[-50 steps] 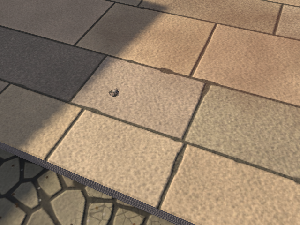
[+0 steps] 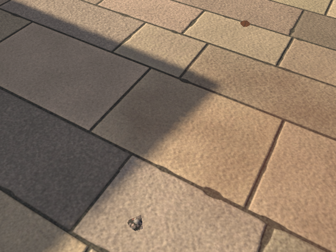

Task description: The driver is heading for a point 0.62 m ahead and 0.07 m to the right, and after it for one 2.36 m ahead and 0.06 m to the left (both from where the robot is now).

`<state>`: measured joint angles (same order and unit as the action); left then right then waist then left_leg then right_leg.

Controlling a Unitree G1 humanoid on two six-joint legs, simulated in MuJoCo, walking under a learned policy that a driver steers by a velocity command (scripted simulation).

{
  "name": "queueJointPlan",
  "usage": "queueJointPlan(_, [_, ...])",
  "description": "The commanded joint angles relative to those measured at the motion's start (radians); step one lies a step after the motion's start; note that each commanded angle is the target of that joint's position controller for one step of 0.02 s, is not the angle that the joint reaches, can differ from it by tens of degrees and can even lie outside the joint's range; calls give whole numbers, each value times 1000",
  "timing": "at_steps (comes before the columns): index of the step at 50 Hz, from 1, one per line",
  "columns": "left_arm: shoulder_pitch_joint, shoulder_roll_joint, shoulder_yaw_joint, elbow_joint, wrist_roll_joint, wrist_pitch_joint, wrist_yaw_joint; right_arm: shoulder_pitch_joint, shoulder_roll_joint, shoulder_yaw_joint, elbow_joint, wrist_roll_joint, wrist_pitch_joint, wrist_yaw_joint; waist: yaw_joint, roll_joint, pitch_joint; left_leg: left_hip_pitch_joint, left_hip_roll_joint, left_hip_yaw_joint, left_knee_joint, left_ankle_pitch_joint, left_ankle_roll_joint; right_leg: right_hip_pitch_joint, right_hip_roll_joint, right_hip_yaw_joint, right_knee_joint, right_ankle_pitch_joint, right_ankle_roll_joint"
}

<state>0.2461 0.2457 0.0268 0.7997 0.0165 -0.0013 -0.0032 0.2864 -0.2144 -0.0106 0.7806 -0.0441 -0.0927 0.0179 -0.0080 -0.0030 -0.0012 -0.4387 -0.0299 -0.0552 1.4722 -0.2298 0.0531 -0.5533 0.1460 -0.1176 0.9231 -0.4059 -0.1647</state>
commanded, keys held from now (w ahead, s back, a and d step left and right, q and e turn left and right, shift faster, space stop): w+e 0.46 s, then w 0.16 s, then w+q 0.38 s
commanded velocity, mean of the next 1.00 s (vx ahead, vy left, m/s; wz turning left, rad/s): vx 0.50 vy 0.00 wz -0.26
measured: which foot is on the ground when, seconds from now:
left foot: up 0.00-0.38, down 0.40-0.90, up 0.92-1.00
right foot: down 0.00-0.40, up 0.42-0.86, down 0.88-1.00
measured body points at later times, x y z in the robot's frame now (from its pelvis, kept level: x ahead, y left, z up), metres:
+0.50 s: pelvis +0.32 +0.00 +0.05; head +0.36 -0.01 +0.50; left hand +0.43 +0.27 -0.07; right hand +0.44 -0.29 -0.03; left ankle +0.42 +0.06 -0.68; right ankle +0.13 -0.04 -0.58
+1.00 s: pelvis +0.56 -0.12 +0.06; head +0.57 -0.14 +0.51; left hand +0.79 +0.06 -0.03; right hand +0.49 -0.38 -0.08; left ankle +0.49 +0.03 -0.60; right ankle +0.57 -0.22 -0.68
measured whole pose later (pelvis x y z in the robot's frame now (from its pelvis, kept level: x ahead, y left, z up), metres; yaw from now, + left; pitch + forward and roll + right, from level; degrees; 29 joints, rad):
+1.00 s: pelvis +0.56 -0.12 +0.06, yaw -15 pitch +2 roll +1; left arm 0.18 0.22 0.01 0.67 0.04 -0.07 0.01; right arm 0.43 -0.25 -0.05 0.84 -0.02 -0.04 0.01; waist -0.05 0.02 0.00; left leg -0.35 -0.02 -0.02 1.06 -0.40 0.06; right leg -0.34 -0.01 -0.08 0.52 -0.22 -0.04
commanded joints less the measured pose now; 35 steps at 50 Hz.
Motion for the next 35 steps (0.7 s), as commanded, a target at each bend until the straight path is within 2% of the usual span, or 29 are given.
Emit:
queueJointPlan(1, [19, 54, 27, -25, 9, -49, 1, 21, -52, -5, -135, 1, 20, -20, -52, 36, 33, -313, 57, -19, 179, -63, 5, 124, -259, 567, -562, 337, -133])
queueJointPlan(2, [28, 74, 32, -12, -1, -63, -5, 9, -52, -2, -153, -1, 34, -26, -69, 24, 29, -333, 74, -12, 103, -82, 5, 129, -224, 477, -586, 357, -123])
queueJointPlan(3, [36, 75, 34, -5, -10, -72, -9, -9, -50, 1, -171, -10, 43, -26, -80, 34, 37, -310, 90, -11, -8, -59, 3, 98, -185, 411, -592, 366, -95])
queueJointPlan(4, [37, 109, 41, -21, -8, -77, -11, -32, -75, 2, -188, -15, 48, -23, -75, 33, 37, -262, 89, 38, -178, -41, -10, 81, -143, 359, -635, 385, -86])
queueJointPlan(5, [46, 110, 44, -34, -15, -75, -4, -82, -81, 0, -202, -17, 49, -16, -47, 33, 27, -213, 91, 74, -299, 16, -27, 93, -133, 334, -668, 477, -78])
queueJointPlan(6, [87, 104, 41, -36, -18, -77, 3, -139, -77, 2, -216, -17, 45, -10, -12, 13, 11, -229, 87, 86, -368, 89, -45, 167, -145, 346, -675, 618, -58])
queueJointPlan(8, [172, 125, 53, -19, -26, -70, 15, -208, -57, 11, -232, -9, 42, -2, 41, -20, -16, -280, 70, 92, -511, 181, -69, 345, -156, 349, -653, 810, -13])
queueJointPlan(10, [244, 148, 64, -8, -31, -55, 26, -276, -47, 20, -238, -4, 45, 5, 92, -43, -39, -321, 41, 95, -634, 221, -83, 501, -161, 362, -626, 874, 23])
queueJointPlan(13, [303, 155, 70, -6, -17, -42, 33, -390, -69, 23, -263, 7, 41, 11, 136, -73, -21, -351, 16, 96, -758, 224, -79, 630, -195, 425, -613, 895, 19])
queueJointPlan(15, [292, 171, 76, -14, -7, -41, 39, -419, -90, 21, -277, 11, 32, 13, 129, -80, -11, -301, 3, 80, -848, 215, -58, 661, -217, 458, -587, 924, 19])
queueJointPlan(16, [256, 182, 79, -25, -6, -44, 41, -388, -103, 18, -268, 13, 27, 11, 101, -78, -20, -198, -15, 75, -902, 203, -42, 635, -214, 454, -557, 990, 31])
queueJointPlan(17, [212, 192, 80, -38, -7, -49, 41, -315, -124, 8, -243, 16, 23, 4, 60, -82, -50, -39, -47, 76, -946, 171, -22, 584, -203, 447, -502, 1097, 55])
queueJointPlan(18, [186, 204, 81, -46, -5, -57, 35, -206, -162, -9, -206, 19, 17, -6, 14, -80, -96, 115, -61, 66, -957, 154, -3, 553, -196, 459, -401, 1165, 74])
queueJointPlan(19, [137, 216, 82, -59, -11, -69, 26, -55, -188, -22, -173, 22, 5, -21, -77, -73, -154, 313, -7, 21, -1026, 223, 25, 485, -174, 450, -237, 1106, 86])
queueJointPlan(20, [124, 162, 66, -87, -18, -83, 13, 100, -233, -39, -152, 5, -4, -44, -135, -10, -262, 562, 160, -111, -1016, 117, 62, 345, -139, 415, -21, 786, 80])
queueJointPlan(21, [283, 45, 41, -108, -52, -76, 14, 87, -296, -58, -164, -28, 1, -51, -33, 236, -380, 833, 492, -541, -998, 262, 210, 37, 11, 274, 309, -140, 114])
queueJointPlan(22, [290, 156, 50, -93, -14, -57, 23, 62, -246, -64, -182, 1, 15, -43, -43, 140, -423, 742, 485, -703, -1066, 123, 258, -13, -45, 242, 428, -108, 104])
queueJointPlan(23, [201, 166, 56, -95, 2, -49, 18, -8, -155, -44, -188, 11, 15, -40, -26, 43, -249, 577, 420, -554, -1120, 26, 225, -35, -88, 242, 417, 13, 110])
queueJointPlan(24, [136, 155, 53, -108, 9, -47, 8, -29, -111, -33, -171, 12, 9, -33, -24, -10, -136, 458, 365, -435, -1163, 29, 193, -44, -109, 236, 375, 64, 113])
queueJointPlan(25, [110, 141, 51, -115, 12, -42, -3, -24, -104, -30, -153, 8, 1, -32, -9, 9, -79, 391, 318, -347, -1194, 76, 162, -42, -129, 238, 341, 81, 117])
queueJointPlan(26, [112, 129, 50, -123, 15, -32, -16, -9, -107, -30, -132, 12, -7, -34, 8, 47, -42, 322, 284, -278, -1221, 148, 149, -20, -136, 237, 314, 85, 124])
queueJointPlan(28, [118, 95, 39, -123, 20, -18, -26, 28, -114, -34, -99, 21, -26, -24, 24, 76, -35, 289, 262, -200, -1253, 244, 147, -6, -138, 234, 265, 82, 130])
queueJointPlan(30, [93, 84, 35, -130, 28, -12, -30, 46, -121, -37, -76, 26, -38, -15, 32, 87, -20, 277, 255, -140, -1282, 286, 152, -38, -140, 231, 215, 96, 138])
queueJointPlan(33, [-40, 73, 22, -182, 33, -18, -38, 78, -130, -39, -41, 32, -32, -8, 24, 95, 29, 262, 220, -78, -1328, 269, 152, -101, -183, 179, 57, 206, 156])
queueJointPlan(35, [-122, 45, 4, -202, 29, -25, -46, 89, -137, -42, -27, 36, -23, 0, 5, 93, 39, 228, 174, -36, -1332, 287, 138, -37, -201, 112, -111, 290, 165])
